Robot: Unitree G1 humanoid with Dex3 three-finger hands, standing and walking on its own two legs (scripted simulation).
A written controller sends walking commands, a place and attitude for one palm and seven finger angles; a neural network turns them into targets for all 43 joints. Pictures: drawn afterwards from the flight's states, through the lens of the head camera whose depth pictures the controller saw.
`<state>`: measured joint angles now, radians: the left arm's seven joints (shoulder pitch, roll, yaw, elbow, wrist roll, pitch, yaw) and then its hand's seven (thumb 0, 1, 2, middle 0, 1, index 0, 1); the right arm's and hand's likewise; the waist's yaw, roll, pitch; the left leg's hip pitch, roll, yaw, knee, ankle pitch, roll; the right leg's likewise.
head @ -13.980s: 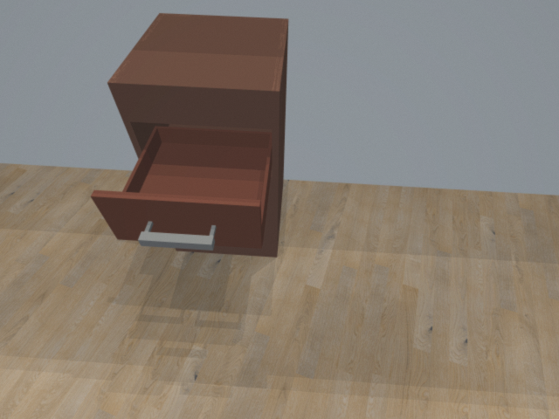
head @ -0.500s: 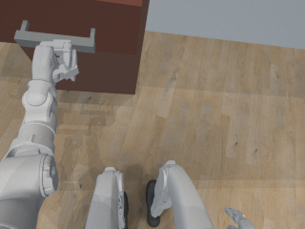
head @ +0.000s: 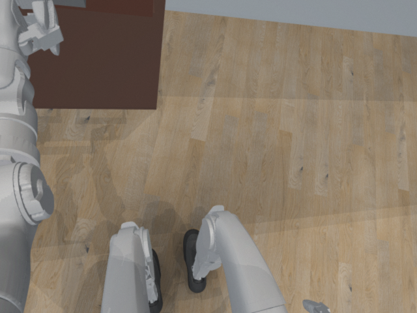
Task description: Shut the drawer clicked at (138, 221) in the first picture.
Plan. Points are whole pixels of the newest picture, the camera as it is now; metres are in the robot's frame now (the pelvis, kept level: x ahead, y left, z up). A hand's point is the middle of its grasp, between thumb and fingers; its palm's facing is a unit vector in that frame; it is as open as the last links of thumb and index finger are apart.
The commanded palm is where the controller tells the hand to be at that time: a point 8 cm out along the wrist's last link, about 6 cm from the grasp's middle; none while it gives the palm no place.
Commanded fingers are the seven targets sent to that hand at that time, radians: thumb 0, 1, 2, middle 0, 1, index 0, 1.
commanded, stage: push the drawer shut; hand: left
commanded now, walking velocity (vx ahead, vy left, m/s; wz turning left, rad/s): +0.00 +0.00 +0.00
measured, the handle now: out of the picture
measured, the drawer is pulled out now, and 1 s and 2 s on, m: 0.02 0.00 0.00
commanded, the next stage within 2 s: pull the fist back off the drawer in 0.38 s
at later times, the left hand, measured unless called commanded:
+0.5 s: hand (46, 14) +0.60 +0.21 +0.02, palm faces -0.01 -1.00 -0.07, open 3.2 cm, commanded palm +0.64 +0.17 +0.03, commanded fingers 0.00 0.90 0.90 -1.40 -1.60 -1.40 -1.60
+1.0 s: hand (53, 17) +0.59 +0.19 +0.02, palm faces +0.01 -1.00 -0.03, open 3.3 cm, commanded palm +0.57 +0.19 +0.03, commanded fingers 0.00 0.90 0.90 -1.40 -1.60 -1.40 -1.60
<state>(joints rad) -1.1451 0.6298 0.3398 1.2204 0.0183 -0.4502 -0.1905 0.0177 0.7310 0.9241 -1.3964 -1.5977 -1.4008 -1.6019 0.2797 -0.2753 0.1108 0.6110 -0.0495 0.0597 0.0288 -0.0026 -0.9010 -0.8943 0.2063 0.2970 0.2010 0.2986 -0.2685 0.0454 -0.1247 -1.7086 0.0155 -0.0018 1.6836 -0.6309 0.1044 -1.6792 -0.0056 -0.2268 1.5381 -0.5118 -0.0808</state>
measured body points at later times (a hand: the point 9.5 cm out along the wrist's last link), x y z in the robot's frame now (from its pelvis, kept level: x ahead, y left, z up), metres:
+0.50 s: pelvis -0.01 +0.00 -0.01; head +0.23 +0.09 +0.36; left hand +0.59 +0.26 +0.02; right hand -0.01 -0.26 -0.09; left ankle +0.05 +0.07 -0.52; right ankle +0.09 -0.09 -0.52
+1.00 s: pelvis +0.00 +0.01 +0.00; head +0.23 +0.07 +0.38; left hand +0.59 +0.25 +0.02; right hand -0.03 -0.24 -0.08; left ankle +0.05 +0.07 -0.52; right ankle +0.09 -0.09 -0.52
